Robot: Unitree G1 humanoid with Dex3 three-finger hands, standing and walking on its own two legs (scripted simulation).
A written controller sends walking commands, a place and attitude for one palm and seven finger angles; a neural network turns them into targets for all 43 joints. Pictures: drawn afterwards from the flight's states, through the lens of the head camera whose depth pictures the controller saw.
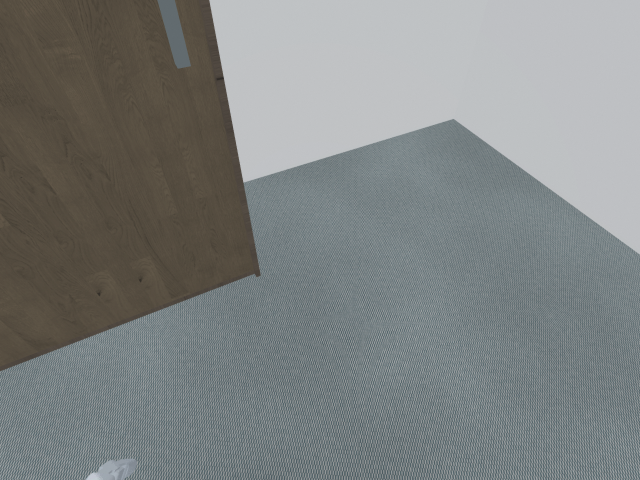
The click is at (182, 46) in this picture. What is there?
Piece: wardrobe's sliding door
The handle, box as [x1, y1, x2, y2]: [157, 0, 190, 68]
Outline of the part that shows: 157,0 175,64 178,68 188,66 190,64 174,0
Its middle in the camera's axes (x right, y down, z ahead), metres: -0.31 -0.46 +0.75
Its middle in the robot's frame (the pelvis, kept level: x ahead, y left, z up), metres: +0.88 +0.36 +0.23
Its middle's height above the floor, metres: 1.00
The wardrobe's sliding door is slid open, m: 0.00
